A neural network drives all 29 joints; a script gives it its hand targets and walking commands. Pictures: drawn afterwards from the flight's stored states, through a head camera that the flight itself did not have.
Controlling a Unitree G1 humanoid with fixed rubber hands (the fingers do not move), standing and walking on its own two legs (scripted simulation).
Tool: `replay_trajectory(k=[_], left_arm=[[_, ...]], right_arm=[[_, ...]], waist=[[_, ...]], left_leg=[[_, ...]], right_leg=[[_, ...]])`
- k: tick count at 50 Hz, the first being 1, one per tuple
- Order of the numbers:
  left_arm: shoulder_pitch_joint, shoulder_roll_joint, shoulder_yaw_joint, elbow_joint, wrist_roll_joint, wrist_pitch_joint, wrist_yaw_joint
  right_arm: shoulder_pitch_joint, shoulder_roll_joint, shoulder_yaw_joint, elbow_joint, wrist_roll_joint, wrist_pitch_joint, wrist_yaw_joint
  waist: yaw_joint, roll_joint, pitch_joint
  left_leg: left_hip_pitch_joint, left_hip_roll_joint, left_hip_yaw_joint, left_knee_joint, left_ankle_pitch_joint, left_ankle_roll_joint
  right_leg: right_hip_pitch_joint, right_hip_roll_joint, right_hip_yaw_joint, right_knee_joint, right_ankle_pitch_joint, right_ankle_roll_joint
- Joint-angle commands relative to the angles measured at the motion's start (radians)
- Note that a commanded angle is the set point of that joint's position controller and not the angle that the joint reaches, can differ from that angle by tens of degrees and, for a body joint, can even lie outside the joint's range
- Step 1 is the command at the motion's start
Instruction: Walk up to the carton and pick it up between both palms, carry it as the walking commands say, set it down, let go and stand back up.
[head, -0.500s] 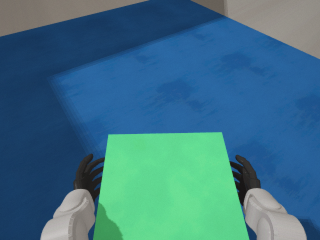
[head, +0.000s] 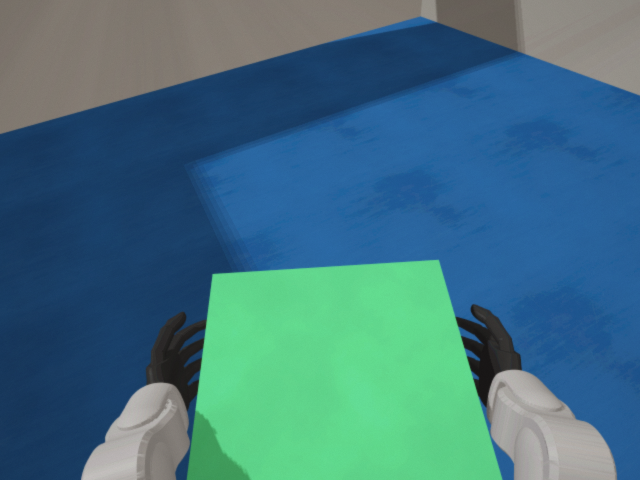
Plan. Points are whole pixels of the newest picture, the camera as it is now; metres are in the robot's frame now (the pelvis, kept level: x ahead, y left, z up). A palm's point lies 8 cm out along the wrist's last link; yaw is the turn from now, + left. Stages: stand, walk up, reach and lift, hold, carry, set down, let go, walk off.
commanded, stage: carry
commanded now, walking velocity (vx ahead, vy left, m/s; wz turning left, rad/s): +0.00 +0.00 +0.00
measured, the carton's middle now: (333, 395) +0.24 +0.00 +0.02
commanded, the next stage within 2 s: none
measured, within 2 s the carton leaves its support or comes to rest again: neither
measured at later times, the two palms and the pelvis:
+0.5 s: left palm out of the picture +0.13 +0.23 +0.09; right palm (468, 474) +0.13 -0.12 +0.08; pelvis -0.09 +0.04 +0.00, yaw +2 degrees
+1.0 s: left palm out of the picture +0.08 +0.21 +0.09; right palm out of the picture +0.09 -0.13 +0.07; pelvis -0.14 +0.02 +0.00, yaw +2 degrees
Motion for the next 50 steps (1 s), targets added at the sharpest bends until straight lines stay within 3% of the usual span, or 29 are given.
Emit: replay_trajectory(k=[1,3,4,5,6,7,8,9,10,12,17,20,22,24,25,26,27,30,33,37,41,50], left_arm=[[-0.393,-0.605,-0.714,-0.099,-0.282,0.032,-0.086],[-0.398,-0.599,-0.719,-0.087,-0.286,0.038,-0.085],[-0.398,-0.599,-0.723,-0.073,-0.282,0.042,-0.085],[-0.410,-0.601,-0.728,-0.059,-0.281,0.042,-0.083],[-0.417,-0.606,-0.730,-0.044,-0.276,0.043,-0.081],[-0.431,-0.610,-0.735,-0.046,-0.270,0.044,-0.078],[-0.481,-0.635,-0.768,-0.076,-0.289,0.040,-0.083],[-0.549,-0.677,-0.806,-0.095,-0.316,0.034,-0.087],[-0.583,-0.714,-0.824,-0.104,-0.332,0.029,-0.091],[-0.599,-0.761,-0.842,-0.121,-0.353,0.023,-0.094],[-0.521,-0.725,-0.844,-0.126,-0.355,0.028,-0.091],[-0.468,-0.706,-0.813,-0.103,-0.330,0.029,-0.087],[-0.438,-0.691,-0.780,-0.075,-0.301,0.033,-0.086],[-0.424,-0.671,-0.759,-0.055,-0.283,0.036,-0.088],[-0.428,-0.667,-0.755,-0.056,-0.281,0.039,-0.088],[-0.425,-0.680,-0.748,-0.042,-0.275,0.036,-0.088],[-0.421,-0.693,-0.728,-0.028,-0.264,0.032,-0.086],[-0.447,-0.686,-0.716,-0.034,-0.252,0.035,-0.081],[-0.482,-0.683,-0.724,-0.047,-0.249,0.038,-0.073],[-0.501,-0.690,-0.746,-0.049,-0.265,0.044,-0.072],[-0.520,-0.704,-0.766,-0.047,-0.287,0.049,-0.081],[-0.526,-0.716,-0.766,-0.042,-0.302,0.045,-0.094]], right_arm=[[-0.425,0.672,0.738,-0.096,0.304,-0.025,0.061],[-0.409,0.660,0.721,-0.074,0.293,-0.022,0.058],[-0.407,0.658,0.711,-0.059,0.286,-0.021,0.058],[-0.419,0.659,0.701,-0.039,0.281,-0.022,0.059],[-0.429,0.650,0.691,-0.022,0.276,-0.026,0.062],[-0.415,0.632,0.683,-0.013,0.272,-0.029,0.067],[-0.404,0.666,0.673,-0.011,0.259,-0.036,0.071],[-0.424,0.696,0.666,-0.035,0.259,-0.043,0.073],[-0.444,0.717,0.666,-0.055,0.261,-0.051,0.078],[-0.470,0.730,0.659,-0.095,0.273,-0.069,0.084],[-0.383,0.696,0.658,-0.094,0.264,-0.070,0.077],[-0.401,0.685,0.697,-0.108,0.278,-0.062,0.075],[-0.423,0.677,0.725,-0.111,0.291,-0.057,0.076],[-0.445,0.674,0.741,-0.119,0.300,-0.052,0.078],[-0.442,0.683,0.744,-0.113,0.302,-0.050,0.076],[-0.469,0.688,0.762,-0.132,0.307,-0.045,0.081],[-0.518,0.700,0.779,-0.145,0.325,-0.041,0.087],[-0.553,0.712,0.769,-0.115,0.337,-0.031,0.093],[-0.539,0.705,0.750,-0.076,0.333,-0.027,0.098],[-0.501,0.705,0.723,-0.050,0.316,-0.026,0.095],[-0.487,0.705,0.702,-0.049,0.292,-0.029,0.087],[-0.508,0.718,0.710,-0.074,0.283,-0.036,0.080]], waist=[[0.041,-0.260,-0.279],[0.033,-0.244,-0.307],[0.032,-0.206,-0.310],[0.037,-0.102,-0.308],[0.040,0.071,-0.287],[0.039,0.248,-0.220],[0.026,0.188,-0.146],[0.019,0.164,-0.113],[0.026,0.154,-0.104],[0.030,0.181,-0.142],[0.016,0.183,-0.241],[0.025,0.151,-0.278],[0.032,0.086,-0.318],[0.023,-0.080,-0.308],[0.018,-0.140,-0.289],[0.019,-0.199,-0.272],[0.019,-0.206,-0.236],[0.019,-0.072,-0.178],[0.025,0.006,-0.170],[0.024,0.013,-0.214],[0.025,0.018,-0.211],[0.023,-0.034,-0.205]], left_leg=[[0.048,-0.052,0.110,-0.345,-0.093,0.018],[0.135,-0.060,0.131,-0.591,0.044,0.030],[0.200,-0.035,0.099,-0.700,0.135,0.035],[0.295,0.061,-0.004,-0.749,0.144,0.056],[0.357,0.236,-0.210,-0.788,0.214,0.106],[0.389,0.422,-0.408,-0.769,0.484,0.164],[0.312,0.393,-0.307,-0.747,0.536,0.207],[0.278,0.346,-0.232,-0.749,0.534,0.211],[0.298,0.304,-0.150,-0.723,0.594,0.190],[0.336,0.252,-0.070,-0.684,0.659,0.185],[0.396,0.256,-0.108,-0.663,0.678,0.226],[0.378,0.224,-0.098,-0.633,0.594,0.208],[0.314,0.176,-0.077,-0.601,0.460,0.155],[0.213,0.101,-0.015,-0.509,0.281,0.109],[0.140,0.073,0.006,-0.487,0.160,0.094],[0.150,0.057,0.015,-0.504,0.137,0.086],[0.174,0.064,0.011,-0.506,0.152,0.080],[0.201,0.101,-0.039,-0.577,0.229,0.089],[0.191,0.131,-0.066,-0.621,0.248,0.100],[0.227,0.118,-0.042,-0.604,0.233,0.095],[0.241,0.121,-0.043,-0.612,0.192,0.098],[0.220,0.109,-0.032,-0.603,0.171,0.095]], right_leg=[[0.293,-0.219,0.266,-0.207,0.093,-0.064],[0.316,-0.208,0.232,-0.158,0.103,-0.024],[0.278,-0.197,0.207,-0.126,0.096,0.014],[0.176,-0.174,0.168,-0.058,0.063,0.050],[0.022,-0.118,0.107,0.060,-0.033,0.093],[-0.179,-0.042,0.035,0.155,-0.216,0.136],[-0.193,-0.031,0.042,0.204,-0.250,0.117],[-0.185,-0.025,0.043,0.263,-0.228,0.114],[-0.204,-0.021,0.044,0.307,-0.200,0.110],[-0.202,-0.010,0.059,0.343,-0.186,0.100],[-0.100,0.048,0.052,0.232,-0.199,0.087],[0.063,0.087,0.022,-0.020,-0.082,0.072],[0.244,0.020,0.067,-0.126,0.048,0.047],[0.320,-0.117,0.186,-0.097,0.391,0.006],[0.349,-0.160,0.207,-0.107,0.476,-0.009],[0.305,-0.179,0.222,-0.113,0.461,-0.034],[0.223,-0.159,0.231,-0.133,0.365,-0.034],[0.099,-0.080,0.168,-0.145,0.016,-0.005],[0.092,-0.040,0.138,-0.110,-0.021,0.005],[0.086,-0.050,0.163,-0.117,0.002,0.000],[0.051,-0.047,0.175,-0.137,-0.071,0.005],[0.040,-0.048,0.189,-0.176,-0.163,0.008]])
